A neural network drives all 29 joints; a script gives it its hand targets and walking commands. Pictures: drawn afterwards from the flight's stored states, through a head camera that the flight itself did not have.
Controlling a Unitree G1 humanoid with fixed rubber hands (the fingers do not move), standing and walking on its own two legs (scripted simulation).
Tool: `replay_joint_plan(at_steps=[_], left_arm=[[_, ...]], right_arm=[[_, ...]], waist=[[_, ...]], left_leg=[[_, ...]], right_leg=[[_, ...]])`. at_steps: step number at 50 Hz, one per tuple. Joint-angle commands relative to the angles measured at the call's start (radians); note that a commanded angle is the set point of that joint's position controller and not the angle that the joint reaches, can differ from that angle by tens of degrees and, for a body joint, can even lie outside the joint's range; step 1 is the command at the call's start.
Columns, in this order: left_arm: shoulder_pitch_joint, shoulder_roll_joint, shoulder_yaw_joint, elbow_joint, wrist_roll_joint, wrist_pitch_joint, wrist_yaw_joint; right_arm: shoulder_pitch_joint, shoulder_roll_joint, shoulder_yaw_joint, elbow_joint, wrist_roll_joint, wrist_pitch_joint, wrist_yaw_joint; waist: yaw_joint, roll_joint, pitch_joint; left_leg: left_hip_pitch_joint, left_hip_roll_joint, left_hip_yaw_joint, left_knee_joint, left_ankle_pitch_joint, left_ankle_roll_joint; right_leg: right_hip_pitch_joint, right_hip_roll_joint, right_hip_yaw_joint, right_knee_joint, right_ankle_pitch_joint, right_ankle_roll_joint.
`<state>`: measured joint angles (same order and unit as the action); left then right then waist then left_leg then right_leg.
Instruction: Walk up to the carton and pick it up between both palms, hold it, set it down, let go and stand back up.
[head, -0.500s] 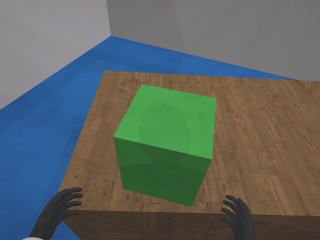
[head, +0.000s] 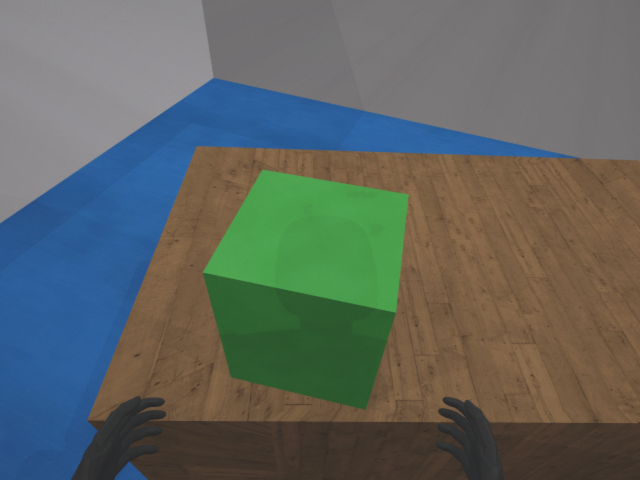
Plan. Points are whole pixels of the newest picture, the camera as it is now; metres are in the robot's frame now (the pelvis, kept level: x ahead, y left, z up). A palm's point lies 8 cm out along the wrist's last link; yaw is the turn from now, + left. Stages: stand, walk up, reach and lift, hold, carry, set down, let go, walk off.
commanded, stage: set down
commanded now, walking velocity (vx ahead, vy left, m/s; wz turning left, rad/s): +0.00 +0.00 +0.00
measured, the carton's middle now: (314, 291) +0.38 +0.02 +0.02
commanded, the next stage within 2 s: let go in 1.18 s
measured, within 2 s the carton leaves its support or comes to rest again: neither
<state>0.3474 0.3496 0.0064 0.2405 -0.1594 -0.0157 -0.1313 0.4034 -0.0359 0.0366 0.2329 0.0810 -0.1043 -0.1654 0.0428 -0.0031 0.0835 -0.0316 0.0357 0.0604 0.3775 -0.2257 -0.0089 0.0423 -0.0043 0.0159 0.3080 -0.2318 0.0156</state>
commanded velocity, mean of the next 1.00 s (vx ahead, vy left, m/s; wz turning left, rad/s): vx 0.00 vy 0.00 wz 0.00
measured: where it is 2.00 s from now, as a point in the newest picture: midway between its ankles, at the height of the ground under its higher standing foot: outside the picture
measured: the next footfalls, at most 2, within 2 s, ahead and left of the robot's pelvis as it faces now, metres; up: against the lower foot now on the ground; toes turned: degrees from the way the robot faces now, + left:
none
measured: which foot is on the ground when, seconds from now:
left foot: down 0.00-1.00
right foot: down 0.00-1.00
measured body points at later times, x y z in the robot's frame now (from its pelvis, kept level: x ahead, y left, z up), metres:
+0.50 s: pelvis +0.00 +0.00 +0.00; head -0.01 +0.00 +0.45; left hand +0.16 +0.25 -0.05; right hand +0.16 -0.20 -0.06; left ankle +0.00 +0.12 -0.75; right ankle -0.03 -0.13 -0.75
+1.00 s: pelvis -0.01 -0.02 +0.00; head -0.03 -0.04 +0.45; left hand +0.17 +0.24 -0.04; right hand +0.17 -0.22 -0.09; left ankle +0.00 +0.12 -0.75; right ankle -0.03 -0.13 -0.75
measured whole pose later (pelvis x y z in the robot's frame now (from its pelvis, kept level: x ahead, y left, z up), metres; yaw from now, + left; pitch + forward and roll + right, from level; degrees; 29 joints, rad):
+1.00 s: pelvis -0.01 -0.02 +0.00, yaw +0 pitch -6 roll +0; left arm 0.19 0.25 0.02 0.46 -0.06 0.07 -0.05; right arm 0.21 -0.16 -0.03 0.61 -0.04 -0.13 -0.02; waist 0.03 0.05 0.06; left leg -0.07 0.03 0.05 0.36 -0.19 -0.02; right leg -0.03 0.00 0.01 0.38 -0.25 0.00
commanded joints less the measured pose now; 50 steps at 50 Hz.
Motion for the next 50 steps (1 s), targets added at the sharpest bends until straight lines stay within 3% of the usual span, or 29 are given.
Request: replay_joint_plan(at_steps=[1, 4, 5, 6, 7, 8, 9, 10, 12, 15, 20, 23, 25, 26, 28, 31, 33, 34, 39, 42, 45, 47, 49, 50], left_arm=[[-0.075, 0.128, 0.055, -0.116, 0.006, -0.004, 0.005], [-0.094, 0.107, 0.047, -0.068, 0.025, 0.015, 0.017], [-0.101, 0.121, 0.048, -0.085, 0.009, 0.008, 0.013], [-0.104, 0.092, 0.044, -0.039, 0.029, 0.019, 0.021], [-0.105, 0.116, 0.048, -0.055, 0.01, 0.015, 0.015], [-0.112, 0.123, 0.047, -0.069, 0.003, 0.007, 0.016], [-0.116, 0.097, 0.04, -0.025, 0.024, 0.019, 0.024], [-0.123, 0.116, 0.049, -0.036, 0.015, 0.013, 0.02], [-0.13, 0.097, 0.048, -0.005, 0.033, 0.017, 0.03], [-0.12, 0.109, 0.055, -0.013, 0.031, 0.012, 0.032], [-0.117, 0.062, 0.048, 0.022, 0.079, 0.032, 0.046], [-0.144, 0.061, 0.034, 0.031, 0.072, 0.047, 0.048], [-0.154, 0.027, 0.017, 0.072, 0.093, 0.075, 0.057], [-0.167, 0.042, 0.018, 0.055, 0.082, 0.076, 0.055], [-0.163, 0.024, 0.015, 0.084, 0.092, 0.086, 0.06], [-0.17, 0.024, 0.016, 0.084, 0.096, 0.094, 0.064], [-0.175, -0.014, 0.014, 0.139, 0.12, 0.109, 0.072], [-0.175, -0.004, 0.017, 0.12, 0.119, 0.107, 0.072], [-0.203, 0.0, 0.011, 0.167, 0.094, 0.117, 0.069], [-0.222, -0.018, 0.01, 0.21, 0.103, 0.124, 0.08], [-0.222, -0.017, 0.009, 0.212, 0.102, 0.123, 0.076], [-0.231, -0.046, 0.002, 0.24, 0.127, 0.14, 0.083], [-0.23, -0.039, 0.001, 0.226, 0.115, 0.138, 0.079], [-0.236, -0.046, 0.001, 0.234, 0.126, 0.144, 0.081]], right_arm=[[-0.042, -0.063, -0.022, -0.121, -0.012, -0.047, 0.012], [-0.072, -0.091, -0.039, -0.056, -0.027, -0.039, 0.031], [-0.071, -0.075, -0.034, -0.109, -0.024, -0.046, 0.026], [-0.086, -0.102, -0.043, -0.035, -0.031, -0.037, 0.041], [-0.076, -0.086, -0.041, -0.085, -0.033, -0.044, 0.035], [-0.077, -0.078, -0.039, -0.101, -0.034, -0.046, 0.032], [-0.09, -0.101, -0.047, -0.025, -0.037, -0.039, 0.047], [-0.084, -0.078, -0.04, -0.061, -0.029, -0.046, 0.04], [-0.101, -0.103, -0.039, -0.003, -0.037, -0.041, 0.054], [-0.083, -0.087, -0.037, -0.017, -0.028, -0.054, 0.055], [-0.107, -0.125, -0.048, 0.09, -0.034, -0.063, 0.081], [-0.137, -0.124, -0.067, 0.087, -0.049, -0.075, 0.082], [-0.168, -0.144, -0.077, 0.152, -0.062, -0.07, 0.099], [-0.167, -0.132, -0.083, 0.11, -0.065, -0.075, 0.09], [-0.177, -0.153, -0.082, 0.155, -0.078, -0.067, 0.098], [-0.192, -0.155, -0.079, 0.149, -0.089, -0.068, 0.103], [-0.209, -0.178, -0.093, 0.215, -0.097, -0.059, 0.12], [-0.202, -0.172, -0.088, 0.189, -0.095, -0.061, 0.118], [-0.24, -0.163, -0.085, 0.191, -0.115, -0.053, 0.122], [-0.275, -0.194, -0.091, 0.227, -0.127, -0.053, 0.138], [-0.265, -0.188, -0.084, 0.24, -0.121, -0.052, 0.132], [-0.295, -0.211, -0.097, 0.309, -0.126, -0.047, 0.145], [-0.277, -0.197, -0.093, 0.291, -0.119, -0.048, 0.139], [-0.28, -0.203, -0.097, 0.31, -0.118, -0.046, 0.142]], waist=[[-0.017, 0.082, 0.018], [-0.013, 0.077, 0.03], [-0.014, 0.048, 0.017], [-0.01, 0.073, 0.034], [-0.016, 0.026, 0.004], [-0.017, 0.016, 0.001], [-0.013, 0.048, 0.011], [-0.013, 0.02, -0.007], [-0.01, 0.039, -0.012], [-0.014, 0.018, -0.038], [-0.01, 0.079, -0.034], [-0.029, 0.059, -0.024], [-0.031, 0.064, -0.006], [-0.04, 0.036, -0.009], [-0.046, 0.027, 0.005], [-0.038, -0.01, -0.004], [-0.031, 0.001, 0.008], [-0.033, -0.009, 0.003], [-0.04, -0.098, -0.006], [-0.03, -0.1, -0.004], [-0.04, -0.105, -0.003], [-0.034, -0.077, 0.014], [-0.041, -0.102, 0.002], [-0.044, -0.079, 0.013]], left_leg=[[0.068, -0.024, 0.0, -0.047, 0.295, -0.045], [0.063, -0.02, 0.002, -0.059, 0.256, -0.046], [0.06, -0.024, 0.011, -0.056, 0.259, -0.04], [0.067, -0.022, 0.007, -0.063, 0.243, -0.047], [0.062, -0.026, 0.02, -0.057, 0.243, -0.035], [0.063, -0.024, 0.015, -0.056, 0.244, -0.035], [0.064, -0.024, 0.012, -0.061, 0.24, -0.043], [0.063, -0.027, 0.017, -0.058, 0.238, -0.035], [0.068, -0.028, 0.015, -0.061, 0.235, -0.038], [0.064, -0.032, 0.019, -0.05, 0.259, -0.032], [0.089, -0.029, 0.015, -0.047, 0.314, -0.05], [0.082, -0.029, 0.018, -0.048, 0.258, -0.046], [0.089, -0.025, 0.019, -0.054, 0.224, -0.046], [0.076, -0.029, 0.027, -0.051, 0.209, -0.039], [0.084, -0.028, 0.024, -0.052, 0.219, -0.038], [0.075, -0.028, 0.026, -0.053, 0.211, -0.028], [0.079, -0.023, 0.022, -0.063, 0.19, -0.032], [0.075, -0.025, 0.024, -0.062, 0.183, -0.031], [0.066, -0.022, 0.034, -0.064, 0.123, -0.007], [0.053, -0.022, 0.034, -0.066, 0.116, -0.004], [0.048, -0.026, 0.034, -0.06, 0.107, 0.002], [0.058, -0.018, 0.021, -0.064, 0.095, -0.004], [0.064, -0.02, 0.028, -0.06, 0.088, 0.008], [0.063, -0.021, 0.027, -0.061, 0.07, 0.006]], right_leg=[[-0.177, 0.0, 0.014, -0.08, 0.116, -0.03], [-0.19, 0.011, -0.001, -0.079, 0.065, -0.036], [-0.185, 0.006, 0.005, -0.078, 0.088, -0.026], [-0.21, 0.015, -0.006, -0.076, 0.058, -0.034], [-0.187, 0.008, 0.001, -0.077, 0.077, -0.024], [-0.189, 0.006, 0.002, -0.076, 0.09, -0.021], [-0.201, 0.012, -0.007, -0.074, 0.075, -0.025], [-0.178, 0.004, 0.004, -0.076, 0.093, -0.019], [-0.204, 0.013, -0.009, -0.067, 0.085, -0.021], [-0.182, 0.006, 0.003, -0.069, 0.121, -0.017], [-0.206, 0.022, -0.015, -0.064, 0.123, -0.035], [-0.214, 0.021, -0.021, -0.071, 0.089, -0.032], [-0.242, 0.027, -0.036, -0.073, 0.054, -0.035], [-0.235, 0.02, -0.03, -0.074, 0.058, -0.03], [-0.244, 0.024, -0.037, -0.068, 0.067, -0.029], [-0.247, 0.023, -0.035, -0.065, 0.065, -0.026], [-0.266, 0.03, -0.045, -0.061, 0.03, -0.035], [-0.255, 0.026, -0.04, -0.061, 0.035, -0.031], [-0.263, 0.019, -0.039, -0.065, 0.017, -0.019], [-0.288, 0.025, -0.048, -0.053, 0.005, -0.019], [-0.278, 0.016, -0.039, -0.051, 0.023, -0.011], [-0.306, 0.025, -0.051, -0.05, -0.004, -0.021], [-0.298, 0.019, -0.041, -0.06, -0.003, -0.017], [-0.303, 0.018, -0.043, -0.06, -0.013, -0.018]])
